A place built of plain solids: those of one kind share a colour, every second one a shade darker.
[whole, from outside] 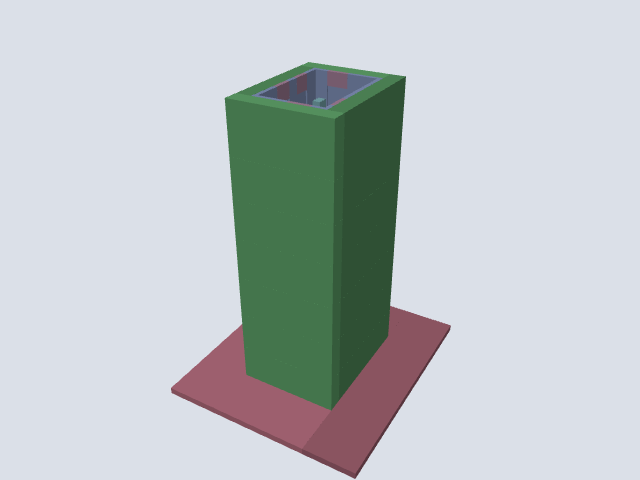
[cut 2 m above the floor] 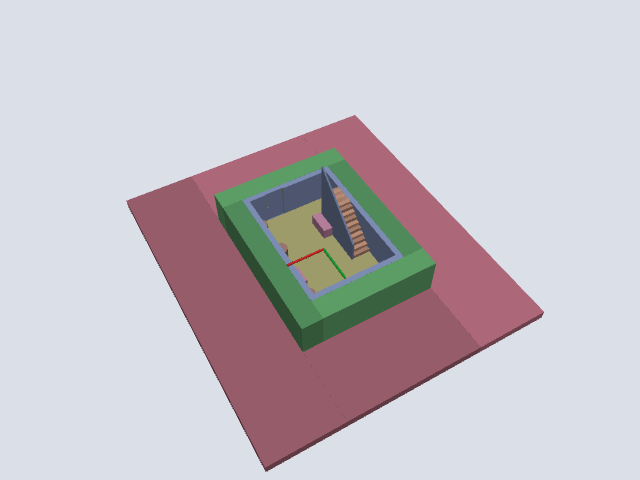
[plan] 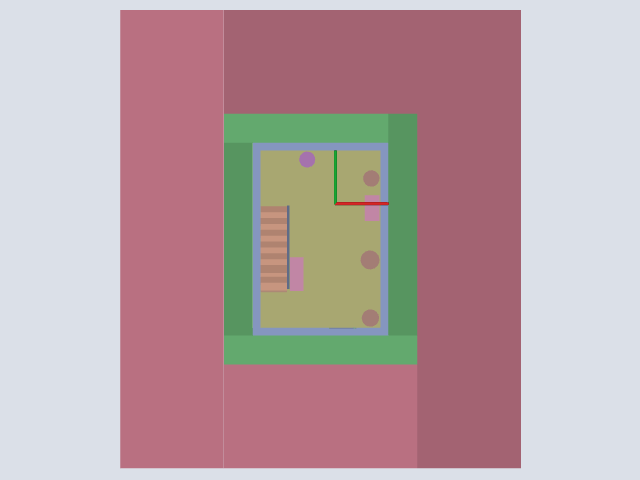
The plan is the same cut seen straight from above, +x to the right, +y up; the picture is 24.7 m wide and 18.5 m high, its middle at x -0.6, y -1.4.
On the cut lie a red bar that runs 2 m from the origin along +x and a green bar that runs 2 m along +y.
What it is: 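Pilots' lookouts, coast signal stations and time-ball towers of northern Europe's harbours, in general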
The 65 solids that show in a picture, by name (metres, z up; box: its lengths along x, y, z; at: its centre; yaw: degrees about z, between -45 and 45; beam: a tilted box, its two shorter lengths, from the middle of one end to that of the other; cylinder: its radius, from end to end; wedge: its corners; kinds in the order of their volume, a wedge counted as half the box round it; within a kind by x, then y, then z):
{
 "wall_fill_1": {"box": [1.12, 7.43, 3.08], "at": [-3.75, -1.37, 1.19]},
 "wall_fill_2": {"box": [1.12, 7.43, 3.72], "at": [-3.75, -1.37, 19.73]},
 "wall_fill_3": {"box": [6.34, 1.12, 3.08], "at": [-1.14, 2.91, 1.19]},
 "wall_fill_4": {"box": [6.34, 1.12, 3.72], "at": [-1.14, 2.91, 19.73]},
 "wall_fill_5": {"box": [7.45, 1.12, 3.08], "at": [-0.58, -5.64, 1.19]},
 "wall_fill_6": {"box": [7.45, 1.12, 3.05], "at": [-0.58, -5.64, 4.26]},
 "wall_fill_7": {"box": [7.45, 1.12, 3.08], "at": [-0.58, -5.64, 7.32]},
 "wall_fill_8": {"box": [7.45, 1.12, 3.2], "at": [-0.58, -5.64, 10.46]},
 "wall_fill_9": {"box": [7.45, 1.12, 2.88], "at": [-0.58, -5.64, 13.5]},
 "wall_fill_10": {"box": [7.45, 1.12, 2.93], "at": [-0.58, -5.64, 16.41]},
 "wall_fill_11": {"box": [7.45, 1.12, 3.72], "at": [-0.58, -5.64, 19.73]},
 "wall_fill_12": {"box": [1.12, 8.54, 3.08], "at": [2.59, -0.81, 1.19]},
 "wall_fill_13": {"box": [1.12, 8.54, 3.05], "at": [2.59, -0.81, 4.26]},
 "wall_fill_14": {"box": [1.12, 8.54, 3.08], "at": [2.59, -0.81, 7.32]},
 "wall_fill_15": {"box": [1.12, 8.54, 3.2], "at": [2.59, -0.81, 10.46]},
 "wall_fill_16": {"box": [1.12, 8.54, 2.88], "at": [2.59, -0.81, 13.5]},
 "wall_fill_17": {"box": [1.12, 8.54, 2.93], "at": [2.59, -0.81, 16.41]},
 "wall_fill_18": {"box": [1.12, 8.54, 3.72], "at": [2.59, -0.81, 19.73]},
 "ground_garden_1": {"box": [4.0, 17.66, 0.5], "at": [-6.3, -1.37, -0.27]},
 "ground_garden_2": {"box": [7.45, 4.0, 0.5], "at": [-0.58, -8.2, -0.27]},
 "ground_garden_3": {"box": [7.45, 4.0, 0.5], "at": [-0.58, 5.46, -0.27]},
 "ground_garden_4": {"box": [4.0, 17.66, 0.5], "at": [5.15, -1.37, -0.27]},
 "wall_1": {"box": [0.2, 1.28, 1.34], "at": [-3.09, 0.24, 19.79]},
 "wall_2": {"box": [0.3, 2.35, 3.72], "at": [-3.04, -3.9, 19.73]},
 "wall_3": {"box": [0.3, 7.43, 3.08], "at": [-3.04, -1.37, 1.19]},
 "wall_4": {"box": [0.3, 0.91, 3.72], "at": [-3.04, -0.85, 19.73]},
 "wall_5": {"box": [0.3, 1.46, 3.72], "at": [-3.04, 1.62, 19.73]},
 "wall_6": {"box": [1.2, 0.3, 3.72], "at": [-2.59, 2.2, 19.73]},
 "wall_7": {"box": [2.47, 0.3, 3.72], "at": [-1.95, -4.93, 19.73]},
 "wall_8": {"wedge": [[-1.87, -3.29, -0.05], [-1.87, -3.29, 4.11], [-1.87, -0.07, -0.05], [-1.87, -0.07, 1.19], [-1.77, -3.29, -0.05], [-1.77, -3.29, 4.11], [-1.77, -0.07, -0.05], [-1.77, -0.07, 1.19]]},
 "wall_9": {"box": [2.95, 0.3, 3.08], "at": [-1.72, -4.93, 1.19]},
 "wall_10": {"box": [1.54, 0.2, 1.46], "at": [-1.22, 2.25, 19.85]},
 "wall_11": {"box": [5.22, 0.3, 3.08], "at": [-0.58, 2.2, 1.19]},
 "wall_12": {"box": [1.05, 0.26, 2.1], "at": [0.28, -4.95, 1.05]},
 "wall_13": {"box": [2.48, 0.3, 3.72], "at": [0.79, 2.2, 19.73]},
 "wall_14": {"box": [1.23, 0.3, 3.08], "at": [1.42, -4.93, 1.19]},
 "wall_15": {"box": [0.3, 7.43, 3.08], "at": [1.88, -1.37, 1.19]},
 "wall_16": {"box": [0.3, 5.11, 3.72], "at": [1.88, -0.21, 19.73]},
 "floor_1": {"box": [4.63, 6.83, 0.35], "at": [-0.58, -1.37, -0.18]},
 "step_1": {"box": [1.01, 0.31, 2.93], "at": [-2.38, -3.2, 1.41]},
 "step_2": {"box": [1.02, 0.31, 2.72], "at": [-2.38, -2.97, 1.31]},
 "step_3": {"box": [1.02, 0.31, 2.52], "at": [-2.38, -2.74, 1.21]},
 "step_4": {"box": [1.02, 0.31, 2.31], "at": [-2.38, -2.52, 1.11]},
 "step_5": {"box": [1.02, 0.31, 2.11], "at": [-2.38, -2.29, 1.0]},
 "step_6": {"box": [1.02, 0.31, 1.9], "at": [-2.38, -2.06, 0.9]},
 "step_7": {"box": [1.02, 0.31, 1.69], "at": [-2.38, -1.84, 0.8]},
 "step_8": {"box": [1.02, 0.31, 1.49], "at": [-2.38, -1.61, 0.69]},
 "step_9": {"box": [1.02, 0.31, 1.28], "at": [-2.38, -1.39, 0.59]},
 "step_10": {"box": [1.02, 0.31, 1.08], "at": [-2.38, -1.16, 0.49]},
 "step_11": {"box": [1.02, 0.31, 0.87], "at": [-2.38, -0.93, 0.39]},
 "step_12": {"box": [1.02, 0.31, 0.67], "at": [-2.38, -0.71, 0.28]},
 "step_13": {"box": [1.02, 0.31, 0.46], "at": [-2.38, -0.48, 0.18]},
 "step_14": {"box": [1.02, 0.31, 0.26], "at": [-2.38, -0.25, 0.08]},
 "wall_head_1": {"box": [0.3, 1.42, 1.14], "at": [-3.04, -2.02, 21.03]},
 "wall_head_2": {"box": [0.3, 1.28, 1.13], "at": [-3.04, 0.24, 21.03]},
 "wall_head_3": {"box": [1.54, 0.3, 1.01], "at": [-1.22, 2.2, 21.09]},
 "wall_head_4": {"box": [1.64, 0.3, 1.16], "at": [0.1, -4.93, 21.01]},
 "wall_head_5": {"box": [0.3, 1.46, 1.12], "at": [1.88, -3.49, 21.04]},
 "winch_case_1": {"box": [0.55, 0.8, 2.22], "at": [-1.14, -0.49, 19.31]},
 "chest_1": {"box": [0.52, 1.3, 0.65], "at": [-1.5, -2.71, 0.3]},
 "chest_2": {"box": [0.57, 0.99, 0.63], "at": [1.41, -0.17, 0.3]},
 "rope_coils_1": {"cylinder": 0.36, "from": [1.33, -2.17, -0.02], "to": [1.33, -2.17, 0.64]},
 "rope_coils_2": {"cylinder": 0.33, "from": [1.34, -4.41, -0.02], "to": [1.34, -4.41, 0.32]},
 "rope_coils_3": {"cylinder": 0.32, "from": [1.38, 0.97, -0.02], "to": [1.38, 0.97, 0.48]},
 "barrel_1": {"cylinder": 0.31, "from": [-1.09, 1.7, -0.02], "to": [-1.09, 1.7, 0.8]}
}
